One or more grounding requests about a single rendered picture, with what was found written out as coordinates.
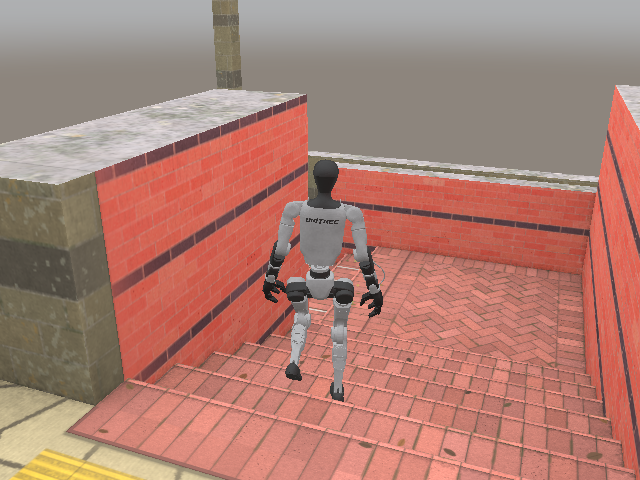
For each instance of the robot left foot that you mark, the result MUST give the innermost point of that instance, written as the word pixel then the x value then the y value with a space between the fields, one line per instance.
pixel 293 372

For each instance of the robot right foot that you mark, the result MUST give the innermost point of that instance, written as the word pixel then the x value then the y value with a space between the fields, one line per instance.
pixel 337 396

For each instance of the robot foot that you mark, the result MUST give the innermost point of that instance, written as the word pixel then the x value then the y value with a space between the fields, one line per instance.
pixel 293 372
pixel 337 396

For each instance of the left robot forearm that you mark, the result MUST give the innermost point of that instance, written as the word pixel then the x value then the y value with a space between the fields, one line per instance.
pixel 274 266

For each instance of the robot right upper arm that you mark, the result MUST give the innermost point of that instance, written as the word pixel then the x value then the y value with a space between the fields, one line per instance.
pixel 355 215

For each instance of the right robot forearm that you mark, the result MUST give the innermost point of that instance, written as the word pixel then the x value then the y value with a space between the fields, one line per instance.
pixel 369 274

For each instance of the robot right hand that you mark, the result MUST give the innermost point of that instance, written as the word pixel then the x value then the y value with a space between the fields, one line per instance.
pixel 377 302

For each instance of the robot left hand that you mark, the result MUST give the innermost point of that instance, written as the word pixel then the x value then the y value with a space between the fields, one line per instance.
pixel 267 287

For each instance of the robot left upper arm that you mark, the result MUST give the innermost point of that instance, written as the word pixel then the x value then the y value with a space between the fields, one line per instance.
pixel 291 210

